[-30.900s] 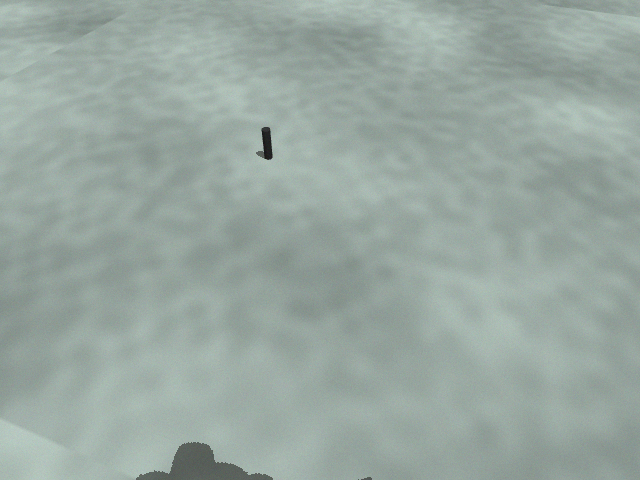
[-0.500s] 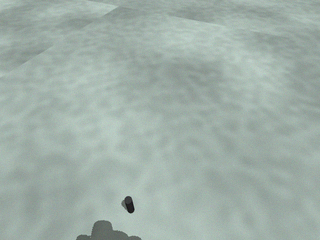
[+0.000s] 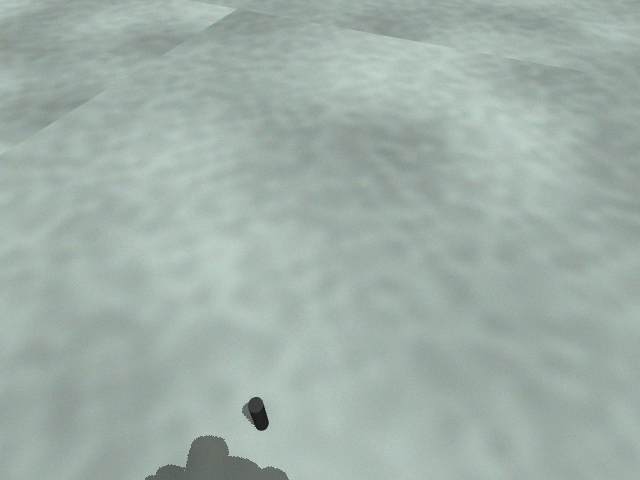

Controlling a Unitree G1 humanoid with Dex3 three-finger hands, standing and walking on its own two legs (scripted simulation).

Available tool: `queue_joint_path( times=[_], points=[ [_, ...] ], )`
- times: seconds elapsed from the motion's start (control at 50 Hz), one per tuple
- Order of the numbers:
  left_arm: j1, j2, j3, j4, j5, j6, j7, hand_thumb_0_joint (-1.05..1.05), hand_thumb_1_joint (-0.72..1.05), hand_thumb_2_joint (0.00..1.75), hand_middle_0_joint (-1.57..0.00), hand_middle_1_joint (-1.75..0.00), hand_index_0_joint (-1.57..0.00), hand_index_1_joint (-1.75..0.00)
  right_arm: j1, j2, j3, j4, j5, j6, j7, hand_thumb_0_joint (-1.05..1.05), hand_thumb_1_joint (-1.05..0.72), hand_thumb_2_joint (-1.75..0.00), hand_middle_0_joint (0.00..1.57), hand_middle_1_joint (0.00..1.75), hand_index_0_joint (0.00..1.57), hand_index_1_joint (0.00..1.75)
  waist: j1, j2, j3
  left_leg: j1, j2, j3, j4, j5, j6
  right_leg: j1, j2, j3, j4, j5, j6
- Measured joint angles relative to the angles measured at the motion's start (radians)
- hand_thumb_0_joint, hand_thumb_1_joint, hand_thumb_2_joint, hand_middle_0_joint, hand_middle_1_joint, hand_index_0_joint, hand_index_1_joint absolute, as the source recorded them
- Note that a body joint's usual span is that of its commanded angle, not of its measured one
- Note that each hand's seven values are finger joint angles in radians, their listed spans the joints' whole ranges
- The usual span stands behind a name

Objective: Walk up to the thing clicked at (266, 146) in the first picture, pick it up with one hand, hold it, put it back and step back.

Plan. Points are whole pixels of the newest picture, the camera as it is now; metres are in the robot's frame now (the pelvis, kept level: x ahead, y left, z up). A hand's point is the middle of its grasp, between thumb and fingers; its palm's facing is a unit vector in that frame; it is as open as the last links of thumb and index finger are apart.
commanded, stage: stand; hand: left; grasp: from the side
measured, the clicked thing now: (258, 414) +0.41 +0.18 -0.70
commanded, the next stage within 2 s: step back in 0.40 s
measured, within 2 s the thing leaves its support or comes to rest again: neither
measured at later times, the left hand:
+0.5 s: hand out of the picture +0.08 +0.25 -0.16, palm faces +0.03 -0.94 -0.35, open 7.4 cm
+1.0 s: hand out of the picture +0.06 +0.34 -0.18, palm faces -0.06 -0.94 -0.34, open 7.4 cm
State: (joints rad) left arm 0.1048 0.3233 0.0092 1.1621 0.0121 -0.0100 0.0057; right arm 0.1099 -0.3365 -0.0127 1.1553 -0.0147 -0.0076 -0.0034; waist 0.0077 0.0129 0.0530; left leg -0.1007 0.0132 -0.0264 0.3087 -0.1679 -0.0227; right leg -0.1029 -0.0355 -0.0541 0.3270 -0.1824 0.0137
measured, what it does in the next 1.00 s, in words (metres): steps to the left: left foot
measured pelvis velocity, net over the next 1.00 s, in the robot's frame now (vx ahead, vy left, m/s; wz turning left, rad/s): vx -0.07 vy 0.09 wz -0.04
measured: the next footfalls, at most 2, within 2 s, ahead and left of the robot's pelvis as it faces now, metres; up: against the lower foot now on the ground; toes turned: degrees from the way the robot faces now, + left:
left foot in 0.70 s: -0.02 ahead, +0.15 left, +0.00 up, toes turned -1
right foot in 1.14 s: -0.07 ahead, -0.02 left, +0.00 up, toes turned +0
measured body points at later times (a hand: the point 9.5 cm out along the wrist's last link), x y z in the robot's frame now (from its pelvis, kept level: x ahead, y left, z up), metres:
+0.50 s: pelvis -0.01 +0.00 -0.01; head +0.03 -0.01 +0.44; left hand +0.08 +0.30 -0.13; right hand +0.08 -0.31 -0.14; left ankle +0.00 +0.13 -0.74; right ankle +0.00 -0.12 -0.75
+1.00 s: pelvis -0.07 +0.09 -0.01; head +0.01 +0.11 +0.43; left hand +0.07 +0.39 -0.16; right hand +0.00 -0.22 -0.13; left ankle -0.06 +0.15 -0.75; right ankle -0.10 -0.05 -0.70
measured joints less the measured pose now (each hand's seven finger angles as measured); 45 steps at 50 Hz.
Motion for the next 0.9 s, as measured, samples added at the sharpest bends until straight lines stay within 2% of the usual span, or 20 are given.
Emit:
queue_joint_path(
  times=[0.42,0.46,0.5,0.56,0.62,0.66,0.7,0.72,0.74,0.76,0.8,0.84,0.9],
  points=[
    [-0.002,0.001,0.010,-0.015,-0.006,0.001,-0.001,0.00,0.90,0.90,-0.20,-0.30,-0.20,-0.30,-0.012,-0.003,0.003,-0.011,0.002,0.005,0.002,0.01,-0.90,-0.89,0.20,0.30,0.21,0.30,-0.003,0.000,-0.004,0.003,0.011,-0.004,0.007,-0.013,-0.007,0.006,0.011,-0.004,0.000,-0.011,-0.009],
    [-0.007,0.002,0.031,-0.043,-0.015,0.003,-0.001,0.00,0.90,0.90,-0.20,-0.30,-0.20,-0.30,-0.025,-0.012,-0.003,-0.035,0.007,0.015,0.005,0.01,-0.90,-0.89,0.20,0.30,0.21,0.30,-0.007,0.007,0.020,-0.043,0.015,-0.008,0.078,-0.037,0.001,-0.022,0.016,-0.007,0.034,-0.019,-0.012],
    [-0.015,0.006,0.046,-0.073,-0.016,0.006,0.002,0.00,0.90,0.90,-0.20,-0.30,-0.20,-0.30,-0.039,-0.023,-0.011,-0.063,0.011,0.022,0.005,0.01,-0.90,-0.89,0.20,0.30,0.21,0.30,-0.009,0.011,0.055,-0.103,0.012,-0.007,0.180,-0.053,0.021,-0.050,0.015,-0.006,0.070,-0.026,-0.015],
    [-0.022,0.013,0.060,-0.116,-0.003,0.016,0.008,0.00,0.90,0.90,-0.20,-0.30,-0.20,-0.30,-0.042,-0.041,-0.028,-0.105,0.011,0.038,0.007,0.00,-0.90,-0.89,0.20,0.30,0.21,0.30,-0.005,0.003,0.091,-0.200,-0.031,-0.013,0.419,-0.223,0.050,-0.099,-0.003,0.010,0.124,-0.037,-0.013],
    [-0.029,0.028,0.064,-0.154,0.008,0.030,0.011,0.00,0.90,0.90,-0.20,-0.30,-0.20,-0.30,-0.021,-0.056,-0.039,-0.142,0.016,0.048,0.015,0.00,-0.90,-0.89,0.20,0.30,0.21,0.30,-0.013,-0.011,0.103,-0.240,-0.053,-0.011,0.535,-0.294,0.071,-0.151,-0.027,0.020,0.173,-0.047,0.001],
    [-0.044,0.040,0.064,-0.179,0.011,0.038,0.013,0.00,0.90,0.90,-0.20,-0.30,-0.20,-0.30,0.003,-0.064,-0.043,-0.157,0.017,0.048,0.016,0.00,-0.90,-0.89,0.20,0.30,0.21,0.30,-0.022,-0.015,0.106,-0.225,-0.043,-0.006,0.501,-0.269,0.071,-0.186,-0.039,0.017,0.214,-0.060,0.017],
    [-0.061,0.053,0.062,-0.209,0.007,0.048,0.013,0.00,0.90,0.90,-0.20,-0.30,-0.20,-0.30,0.028,-0.070,-0.048,-0.164,0.010,0.043,0.014,0.00,-0.90,-0.89,0.20,0.30,0.21,0.30,-0.032,-0.018,0.110,-0.170,-0.027,0.000,0.361,-0.189,0.060,-0.226,-0.050,0.013,0.279,-0.087,0.036],
    [-0.077,0.063,0.064,-0.221,0.000,0.054,0.013,0.00,0.90,0.90,-0.20,-0.30,-0.20,-0.30,0.030,-0.061,-0.053,-0.160,0.003,0.040,0.009,0.00,-0.90,-0.89,0.20,0.30,0.21,0.30,-0.030,-0.042,0.125,-0.156,-0.045,0.011,0.340,-0.216,0.057,-0.246,-0.068,0.029,0.321,-0.099,0.028],
    [-0.092,0.072,0.068,-0.232,-0.006,0.061,0.016,0.00,0.90,0.90,-0.20,-0.30,-0.20,-0.30,0.032,-0.046,-0.054,-0.159,-0.005,0.039,0.007,0.00,-0.90,-0.89,0.20,0.30,0.21,0.30,-0.022,-0.065,0.143,-0.153,-0.060,0.025,0.341,-0.219,0.064,-0.267,-0.060,0.076,0.375,-0.156,0.005],
    [-0.101,0.075,0.071,-0.241,-0.010,0.067,0.020,0.00,0.90,0.90,-0.20,-0.30,-0.20,-0.30,0.037,-0.034,-0.050,-0.160,-0.009,0.037,0.008,0.00,-0.90,-0.89,0.20,0.30,0.21,0.30,-0.019,-0.075,0.153,-0.155,-0.062,0.032,0.342,-0.213,0.071,-0.290,-0.026,0.127,0.445,-0.239,-0.012],
    [-0.108,0.073,0.069,-0.249,-0.011,0.075,0.029,0.00,0.90,0.90,-0.20,-0.30,-0.20,-0.30,0.052,-0.017,-0.042,-0.170,-0.011,0.036,0.008,0.00,-0.90,-0.89,0.20,0.30,0.21,0.30,-0.037,-0.066,0.156,-0.162,-0.053,0.016,0.325,-0.189,0.081,-0.324,0.061,0.185,0.587,-0.351,-0.029],
    [-0.106,0.070,0.063,-0.254,-0.016,0.081,0.031,0.00,0.90,0.90,-0.20,-0.30,-0.20,-0.30,0.063,-0.003,-0.037,-0.179,-0.014,0.038,0.001,0.01,-0.90,-0.89,0.20,0.30,0.21,0.30,-0.047,-0.061,0.147,-0.157,-0.051,0.011,0.275,-0.152,0.086,-0.350,0.117,0.213,0.696,-0.348,-0.039],
    [-0.084,0.061,0.055,-0.272,-0.019,0.078,0.027,0.00,0.90,0.90,-0.20,-0.30,-0.20,-0.30,0.059,0.003,-0.036,-0.192,-0.011,0.039,-0.015,0.01,-0.90,-0.89,0.20,0.30,0.21,0.30,-0.038,-0.061,0.143,-0.145,-0.058,0.033,0.218,-0.113,0.094,-0.356,0.137,0.218,0.756,-0.282,-0.037]
  ],
)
